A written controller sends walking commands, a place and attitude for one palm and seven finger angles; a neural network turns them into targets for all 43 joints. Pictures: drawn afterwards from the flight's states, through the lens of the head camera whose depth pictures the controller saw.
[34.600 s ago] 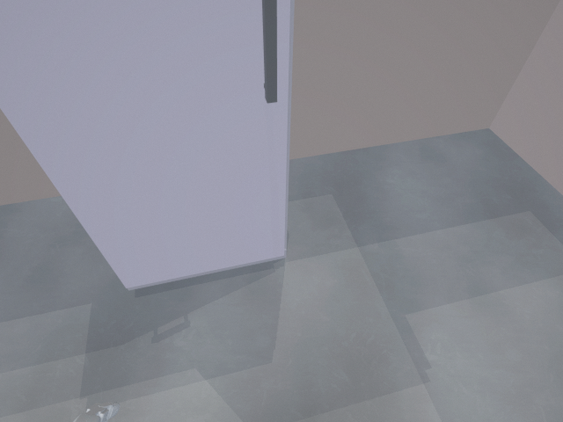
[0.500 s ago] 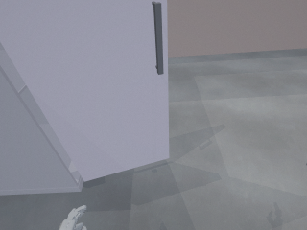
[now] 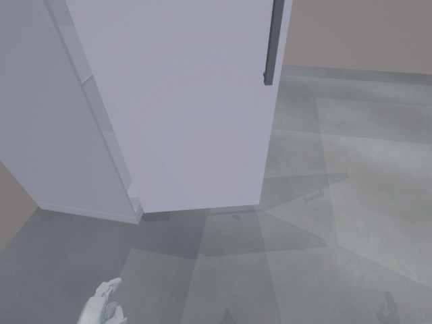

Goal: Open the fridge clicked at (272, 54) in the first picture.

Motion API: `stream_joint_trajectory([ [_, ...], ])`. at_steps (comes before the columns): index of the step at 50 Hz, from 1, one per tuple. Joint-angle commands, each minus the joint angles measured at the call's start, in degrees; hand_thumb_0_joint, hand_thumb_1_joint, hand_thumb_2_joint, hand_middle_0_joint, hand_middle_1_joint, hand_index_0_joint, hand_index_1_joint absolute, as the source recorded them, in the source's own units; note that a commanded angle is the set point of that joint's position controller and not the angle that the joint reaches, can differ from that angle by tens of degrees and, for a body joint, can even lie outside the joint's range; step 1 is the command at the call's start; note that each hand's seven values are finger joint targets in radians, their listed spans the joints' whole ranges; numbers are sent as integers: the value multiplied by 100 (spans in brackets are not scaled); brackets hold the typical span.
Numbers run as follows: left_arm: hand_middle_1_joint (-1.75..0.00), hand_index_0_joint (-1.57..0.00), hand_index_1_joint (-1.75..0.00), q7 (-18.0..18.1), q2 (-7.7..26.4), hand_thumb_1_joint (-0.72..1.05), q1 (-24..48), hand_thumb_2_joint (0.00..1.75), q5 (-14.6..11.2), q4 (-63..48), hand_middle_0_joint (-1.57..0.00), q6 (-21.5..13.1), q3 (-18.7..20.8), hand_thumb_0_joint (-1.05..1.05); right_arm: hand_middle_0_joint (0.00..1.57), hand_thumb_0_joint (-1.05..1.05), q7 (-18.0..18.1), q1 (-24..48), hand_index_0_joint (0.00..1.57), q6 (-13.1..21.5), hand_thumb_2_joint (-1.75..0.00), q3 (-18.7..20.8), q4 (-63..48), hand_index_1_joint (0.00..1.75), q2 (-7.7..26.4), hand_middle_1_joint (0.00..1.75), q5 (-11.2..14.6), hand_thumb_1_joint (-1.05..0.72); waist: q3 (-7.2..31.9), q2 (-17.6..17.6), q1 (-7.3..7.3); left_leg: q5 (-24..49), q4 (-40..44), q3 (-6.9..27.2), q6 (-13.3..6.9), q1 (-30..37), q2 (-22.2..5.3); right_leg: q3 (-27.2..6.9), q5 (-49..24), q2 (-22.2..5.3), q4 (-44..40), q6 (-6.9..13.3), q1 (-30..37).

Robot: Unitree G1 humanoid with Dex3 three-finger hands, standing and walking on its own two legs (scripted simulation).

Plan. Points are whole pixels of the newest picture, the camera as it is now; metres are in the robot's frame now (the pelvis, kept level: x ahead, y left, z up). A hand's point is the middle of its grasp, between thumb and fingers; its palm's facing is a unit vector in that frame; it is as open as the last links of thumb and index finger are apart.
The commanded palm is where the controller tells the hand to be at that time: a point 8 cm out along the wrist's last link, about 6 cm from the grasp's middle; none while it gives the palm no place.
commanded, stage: stop stepping back and stand still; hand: right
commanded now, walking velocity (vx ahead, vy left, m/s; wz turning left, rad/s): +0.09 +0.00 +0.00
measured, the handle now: (272, 36) +0.83 -0.13 +0.20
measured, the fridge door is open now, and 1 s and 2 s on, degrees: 75 75 75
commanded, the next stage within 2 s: let the arm hang, fingers relaxed in 0.02 s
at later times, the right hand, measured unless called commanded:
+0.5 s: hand out of the picture +0.06 -0.19 -0.17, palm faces +0.01 +0.98 -0.19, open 6.8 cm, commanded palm none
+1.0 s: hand out of the picture +0.08 -0.18 -0.16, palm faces -0.02 +0.98 -0.20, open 7.3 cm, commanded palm none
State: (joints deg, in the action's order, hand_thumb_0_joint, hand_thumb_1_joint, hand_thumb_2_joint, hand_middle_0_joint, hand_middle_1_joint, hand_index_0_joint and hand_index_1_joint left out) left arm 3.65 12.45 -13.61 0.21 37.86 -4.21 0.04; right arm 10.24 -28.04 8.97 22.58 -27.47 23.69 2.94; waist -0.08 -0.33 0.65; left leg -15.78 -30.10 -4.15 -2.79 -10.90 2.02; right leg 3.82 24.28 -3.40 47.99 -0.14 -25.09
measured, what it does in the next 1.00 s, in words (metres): shifts its weight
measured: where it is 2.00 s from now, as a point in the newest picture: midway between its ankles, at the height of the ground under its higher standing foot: outside the picture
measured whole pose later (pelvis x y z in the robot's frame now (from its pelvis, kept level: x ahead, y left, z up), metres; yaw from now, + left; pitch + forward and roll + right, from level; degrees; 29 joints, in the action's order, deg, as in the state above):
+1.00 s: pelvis +0.05 -0.01 +0.01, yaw +0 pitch -1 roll +0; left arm 1.0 9.7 -11.2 0.9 64.6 0.9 0.8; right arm 2.0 -12.1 0.2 -1.5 65.1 9.6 -1.0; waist -2.1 0.1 -0.4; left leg -14.6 -23.4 0.9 0.7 -8.4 -0.5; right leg 4.2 9.1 -0.7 23.1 1.0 -13.6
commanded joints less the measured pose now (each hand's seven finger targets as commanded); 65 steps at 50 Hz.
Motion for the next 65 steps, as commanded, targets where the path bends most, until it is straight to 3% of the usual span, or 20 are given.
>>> stream_joint_trajectory([
  [1, -30, -20, -30, 140, 579, 90, 829, 90, -34, -890, -20, -355, 205, 0, 20, 0, 135, 735, 20, 415, -90, 746, -1336, 30, 1107, 30, -29, -90, -158, -244, -154, -1002, 1197, 1292, -700, -984, -1561, 128, -384, -76, -852, 0, 824],
  [3, -30, -20, -30, 203, 658, 90, 780, 90, -6, -893, -20, -419, 225, 0, 20, 0, 107, 874, 20, 507, -90, 733, -1481, 30, 1131, 30, -44, -90, -184, 442, -193, -1547, 518, 817, -392, -1421, -1087, 41, -306, 8, -1693, 87, 1570],
  [5, -30, -20, -30, 228, 883, 90, 819, 90, 2, -1087, -20, -501, 269, 0, 20, 0, 111, 697, 20, 575, -90, 881, -1642, 30, 1117, 30, -47, -90, -253, 2042, -73, -1445, -1189, 93, 151, -1762, -114, -2200, 583, -1229, -3252, 651, 1456],
  [6, -30, -20, -30, -422, 1683, 90, -12, 90, 190, 305, -20, -470, 540, 0, 20, 0, -746, 803, 20, -588, -90, -1630, 3084, 30, -690, 30, -668, -90, -529, 1983, -842, -2094, -3048, 222, 250, -2664, -200, -3012, 226, -1645, -2989, 872, 566],
  [7, -30, -20, -30, -408, 1252, 90, -161, 90, 167, 27, -20, 75, 403, 0, 20, 0, -898, 691, 20, -1055, -90, -1469, 3286, 30, -551, 30, -591, -90, -399, 1120, -552, -1771, -3551, 781, 274, -2261, -257, -2852, 70, -1656, -3059, 1034, 10],
  [9, -30, -20, -30, -336, 1128, 90, 135, 90, 276, -210, -20, 76, 332, 0, 20, 0, -1026, 931, 20, -1047, -90, -1702, 3738, 30, -660, 30, -532, -90, 61, -3, -347, -1704, -3522, 774, 341, -2046, -402, -2469, -387, -1489, -2965, 1105, 36],
  [11, -30, -20, -30, -306, 1120, 90, 271, 90, 272, -141, -20, 160, 257, 0, 20, 0, -1042, 1199, 20, -1044, -90, -1853, 4495, 30, -624, 30, -482, -90, 281, -217, -174, -1529, -2656, 629, 384, -1499, -464, -1884, -1006, -1218, -2964, 944, 192],
  [14, -30, -20, -30, -344, 1075, 90, 528, 90, 206, 189, -20, 382, 196, 0, 20, 0, -1006, 954, 20, -1022, -90, -1949, 5842, 30, -357, 30, -418, -90, 309, -130, 165, -482, -140, 404, 355, 281, -399, -933, -271, -617, -2603, 476, -377],
  [15, -30, -20, -30, -369, 894, 90, 499, 90, 142, 265, -20, 444, 167, 0, 20, 0, -967, 1033, 20, -979, -90, -1974, 6132, 30, -54, 30, -438, -90, 219, -553, 100, -834, 628, 1070, 143, 103, -772, -602, 7, -112, -2270, 206, -351],
  [16, -30, -20, -30, -400, 722, 90, 438, 90, 123, 355, -20, 496, 158, 0, 20, 0, -976, 1234, 20, -969, -90, -2000, 6370, 30, 131, 30, -453, -90, -65, -541, -92, -1837, 1357, 1946, -179, -684, -1350, -377, 198, 172, -1867, 58, -148],
  [17, -30, -20, -30, -404, 669, 90, 257, 90, 153, 566, -20, 553, 158, 0, 20, 0, -973, 1593, 20, -963, -90, -2043, 6549, 30, 239, 30, -437, -90, -113, -276, -300, -2496, 1768, 2190, -350, -1464, -1578, -193, -31, 245, -1426, 17, 528],
  [18, -30, -20, -30, -369, 618, 90, 161, 90, 159, 792, -20, 616, 179, 0, 20, 0, -947, 1906, 20, -954, -90, -2085, 6736, 30, 168, 30, -425, -90, -276, -526, -387, -2531, 1896, 2083, -337, -2019, -1417, -214, -286, 254, -1107, 6, 994],
  [20, -30, -20, -30, -321, 539, 90, -226, 90, 131, 1165, -20, 595, 180, 0, 20, 0, -927, 2089, 20, -913, -90, -2165, 7199, 30, -91, 30, -392, -90, -162, -480, -528, -1499, 1419, 1501, -182, -1874, -995, -356, -836, 133, -1486, 54, 1470],
  [22, -30, -20, -30, -282, 527, 90, -235, 90, 172, 1362, -20, 483, 209, 0, 20, 0, -919, 1696, 20, -896, -90, -2096, 7498, 30, -520, 30, -395, -90, 192, 886, -323, -529, 737, 971, 14, -1006, -615, -838, -841, -266, -2436, 161, 1274],
  [24, -30, -20, -30, -275, 636, 90, -47, 90, 158, 1525, -20, 495, 233, 0, 20, 0, -928, 1297, 20, -941, -90, -2099, 7892, 30, -518, 30, -394, -90, 219, 1192, -89, -568, 588, 647, 110, -326, -430, -1115, 229, -408, -3154, 202, 714],
  [29, -30, -20, -30, -254, 494, 90, -265, 90, 103, 1931, -20, 484, 243, 0, 20, 0, -905, 1185, 20, -895, -90, -2189, 8499, 30, -581, 30, -384, -90, 112, 236, -105, -18, 942, 777, 79, -261, -610, -898, -608, -319, -3030, 214, 1090],
  [32, -30, -20, -30, -247, 423, 90, -376, 90, 81, 2144, -20, 478, 222, 0, 20, 0, -878, 1231, 20, -862, -90, -2241, 8707, 30, -593, 30, -373, -90, 7, 24, -170, 61, 1120, 887, 67, -412, -696, -764, -1026, -294, -2893, 169, 1349],
  [46, -30, -20, -30, -239, 302, 90, -145, 90, 64, 2576, -20, 434, 161, 0, 20, 0, -803, 1199, 20, -821, -90, -2274, 9115, 30, -701, 30, -394, -90, -198, -105, -145, 567, 1197, 936, 130, -335, -775, -554, -1759, -290, -2843, 130, 1612],
  [54, -30, -20, -30, -225, 315, 90, -46, 90, 71, 2618, -20, 405, 142, 0, 20, 0, -804, 1302, 20, -805, -90, -2249, 9102, 30, -702, 30, -391, -90, -111, 197, -122, 924, 1180, 928, 156, -87, -782, -526, -2124, -318, -2847, 123, 1689],
  [65, -30, -20, -30, -206, 350, 90, -112, 90, 54, 2670, -20, 398, 141, 0, 20, 0, -788, 1228, 20, -794, -90, -2236, 9113, 30, -687, 30, -390, -90, -30, -35, -114, 1183, 1212, 883, 168, 70, -790, -508, -2447, -342, -2800, 143, 1888],
])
